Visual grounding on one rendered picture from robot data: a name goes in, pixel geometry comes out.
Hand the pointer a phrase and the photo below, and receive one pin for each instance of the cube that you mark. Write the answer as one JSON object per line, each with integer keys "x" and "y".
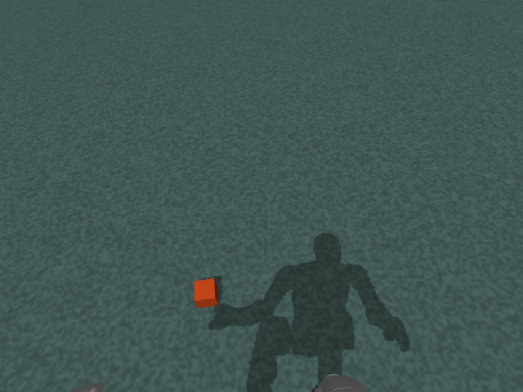
{"x": 205, "y": 293}

